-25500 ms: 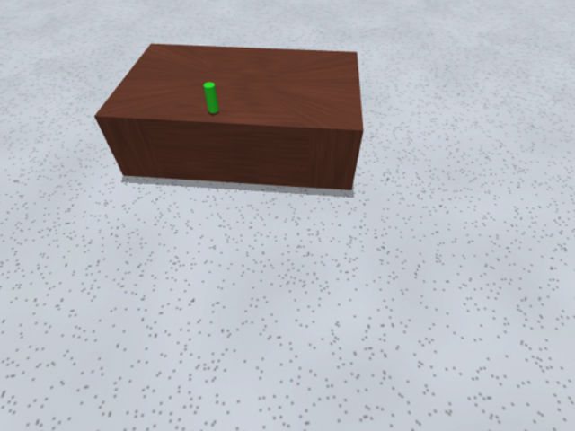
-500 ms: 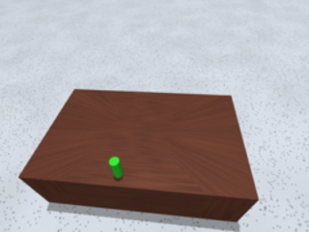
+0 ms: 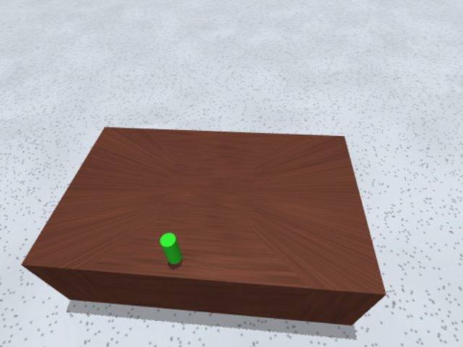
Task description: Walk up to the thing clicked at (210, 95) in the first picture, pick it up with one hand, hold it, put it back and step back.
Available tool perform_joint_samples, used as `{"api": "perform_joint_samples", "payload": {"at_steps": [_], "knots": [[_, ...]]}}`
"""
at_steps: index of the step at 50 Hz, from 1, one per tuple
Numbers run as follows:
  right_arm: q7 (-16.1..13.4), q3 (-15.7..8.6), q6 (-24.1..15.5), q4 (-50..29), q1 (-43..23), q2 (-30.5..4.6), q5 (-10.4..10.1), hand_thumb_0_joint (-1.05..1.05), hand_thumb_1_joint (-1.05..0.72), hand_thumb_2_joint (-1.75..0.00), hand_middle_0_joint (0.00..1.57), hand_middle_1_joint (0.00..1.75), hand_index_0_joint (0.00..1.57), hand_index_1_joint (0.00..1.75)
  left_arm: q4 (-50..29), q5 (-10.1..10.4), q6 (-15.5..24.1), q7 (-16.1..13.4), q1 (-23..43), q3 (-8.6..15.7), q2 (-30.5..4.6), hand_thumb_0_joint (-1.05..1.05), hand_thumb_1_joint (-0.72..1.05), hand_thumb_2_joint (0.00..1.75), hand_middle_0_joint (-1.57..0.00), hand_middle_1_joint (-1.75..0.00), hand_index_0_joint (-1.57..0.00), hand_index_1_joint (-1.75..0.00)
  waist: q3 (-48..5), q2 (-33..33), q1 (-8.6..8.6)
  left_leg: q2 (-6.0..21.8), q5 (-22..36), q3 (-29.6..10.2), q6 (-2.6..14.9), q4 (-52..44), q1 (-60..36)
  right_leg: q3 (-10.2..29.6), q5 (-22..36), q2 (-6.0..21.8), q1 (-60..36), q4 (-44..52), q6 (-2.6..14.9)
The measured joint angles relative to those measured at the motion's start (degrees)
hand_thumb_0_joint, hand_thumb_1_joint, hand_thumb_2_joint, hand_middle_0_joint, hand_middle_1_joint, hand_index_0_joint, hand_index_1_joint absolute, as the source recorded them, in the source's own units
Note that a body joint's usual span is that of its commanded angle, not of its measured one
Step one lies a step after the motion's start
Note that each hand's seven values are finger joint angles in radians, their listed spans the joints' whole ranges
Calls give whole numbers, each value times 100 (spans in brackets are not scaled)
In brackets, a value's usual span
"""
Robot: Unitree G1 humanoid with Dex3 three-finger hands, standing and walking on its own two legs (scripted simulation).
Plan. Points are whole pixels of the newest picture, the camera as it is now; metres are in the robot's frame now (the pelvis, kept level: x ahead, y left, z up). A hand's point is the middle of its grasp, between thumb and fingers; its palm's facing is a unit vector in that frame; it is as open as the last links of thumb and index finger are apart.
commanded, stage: home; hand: left
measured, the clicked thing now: (171, 249) +0.47 +0.22 -0.36
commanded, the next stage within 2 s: stand in 0.26 s
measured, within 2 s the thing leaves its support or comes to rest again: neither
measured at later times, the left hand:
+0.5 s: hand out of the picture +0.11 +0.26 -0.15, palm faces -0.02 -0.93 -0.36, open 16.6 cm
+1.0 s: hand out of the picture +0.09 +0.25 -0.15, palm faces -0.01 -0.94 -0.35, open 7.6 cm
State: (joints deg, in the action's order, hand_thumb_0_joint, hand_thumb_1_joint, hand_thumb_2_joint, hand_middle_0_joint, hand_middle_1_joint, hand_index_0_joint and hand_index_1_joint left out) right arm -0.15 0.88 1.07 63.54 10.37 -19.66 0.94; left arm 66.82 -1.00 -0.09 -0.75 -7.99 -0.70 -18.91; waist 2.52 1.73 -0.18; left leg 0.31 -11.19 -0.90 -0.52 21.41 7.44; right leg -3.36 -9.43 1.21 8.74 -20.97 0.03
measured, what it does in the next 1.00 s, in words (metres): stands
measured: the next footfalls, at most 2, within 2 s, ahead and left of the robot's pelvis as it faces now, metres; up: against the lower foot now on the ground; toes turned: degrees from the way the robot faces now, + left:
none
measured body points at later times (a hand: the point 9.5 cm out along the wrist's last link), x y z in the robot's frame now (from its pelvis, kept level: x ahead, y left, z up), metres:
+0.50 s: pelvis +0.03 +0.01 +0.00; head +0.03 +0.00 +0.45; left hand +0.11 +0.31 -0.12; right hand +0.11 -0.29 -0.14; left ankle +0.01 +0.12 -0.75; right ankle +0.02 -0.12 -0.75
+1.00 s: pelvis +0.02 +0.00 +0.00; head +0.03 -0.01 +0.45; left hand +0.09 +0.30 -0.13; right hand +0.10 -0.30 -0.13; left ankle +0.01 +0.12 -0.75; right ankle +0.02 -0.12 -0.75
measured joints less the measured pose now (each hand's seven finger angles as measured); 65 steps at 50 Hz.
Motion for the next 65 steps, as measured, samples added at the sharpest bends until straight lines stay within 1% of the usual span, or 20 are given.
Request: {"api": "perform_joint_samples", "payload": {"at_steps": [19, 23, 25, 28, 32, 35, 40, 44, 47, 51, 65], "knots": [[-45, 22, -105, 46, -361, -24, -28, 1, -91, -90, 21, 30, 20, 30, -35, 31, 9, 10, 354, 38, 15, 0, -54, 5, -6, -5, -6, -5, 33, -46, 3, -66, -6, 38, 53, -350, -303, 37, -48, 61, -249, 249, -73], [-53, 16, -113, 49, -409, -38, -31, 1, -91, -90, 21, 30, 20, 30, -49, 29, 3, 6, 379, 47, 2, 0, -49, 10, -9, -10, -9, -10, 33, -44, -1, -74, -1, 35, 55, -395, -344, 34, -54, 69, -285, 277, -80], [-54, 11, -110, 54, -433, -43, -31, 1, -91, -90, 21, 30, 20, 30, -48, 29, -2, 6, 386, 50, -5, 0, -43, 16, -12, -14, -12, -14, 33, -43, -3, -74, 0, 36, 56, -407, -361, 34, -56, 69, -300, 285, -80], [-50, 6, -106, 60, -447, -49, -28, 1, -91, -90, 21, 30, 20, 30, -48, 26, -7, 8, 388, 53, -12, 0, -28, 30, -15, -20, -15, -20, 24, -42, -4, -74, 6, 29, 53, -430, -375, 27, -53, 69, -315, 305, -81], [-41, 1, -105, 73, -450, -50, -25, 1, -91, -89, 21, 30, 20, 30, -47, 23, -5, 14, 383, 60, -17, 0, -4, 54, -18, -25, -18, -25, 29, -49, -7, -73, 23, 20, 47, -456, -386, 19, -49, 69, -322, 314, -75], [-34, -5, -105, 83, -440, -48, -27, 1, -91, -89, 21, 30, 20, 30, -42, 22, -3, 17, 367, 63, -16, 0, 18, 68, -19, -27, -19, -27, 30, -54, -4, -70, 34, 8, 41, -468, -388, 6, -43, 65, -327, 326, -68], [-15, -21, -91, 100, -426, -44, -25, 1, -91, -89, 21, 30, 20, 30, -32, 21, 10, 25, 318, 66, -14, 0, 53, 81, -20, -29, -20, -29, 33, -63, 0, -52, 44, -2, 30, -472, -383, -5, -25, 47, -334, 348, -52], [-9, -22, -97, 102, -404, -47, -28, 1, -91, -89, 21, 30, 20, 30, -32, 23, 11, 32, 286, 71, -15, 0, 72, 86, -20, -30, -21, -30, 31, -71, 5, -39, 52, -6, 18, -467, -379, -9, -12, 34, -335, 355, -40], [-6, -26, -92, 105, -391, -50, -26, 1, -91, -89, 21, 30, 20, 30, -31, 26, 9, 37, 272, 76, -15, 0, 80, 88, -21, -30, -21, -30, 26, -77, 7, -35, 63, -7, 11, -471, -374, -10, -8, 30, -324, 347, -32], [-2, -24, -95, 112, -369, -51, -22, 1, -91, -89, 21, 30, 20, 30, -40, 22, 10, 50, 258, 82, -18, 0, 86, 89, -21, -30, -21, -30, 23, -77, 9, -27, 75, -13, 3, -470, -362, -16, 1, 22, -312, 342, -21], [29, -26, -100, 99, -304, -51, -21, 1, -91, -89, 21, 30, 20, 30, -66, 32, 37, 67, 189, 88, -39, 0, 90, 90, -21, -30, -21, -30, 4, -60, 18, 12, 94, -5, -24, -450, -351, -8, 31, -17, -298, 333, 14]]}}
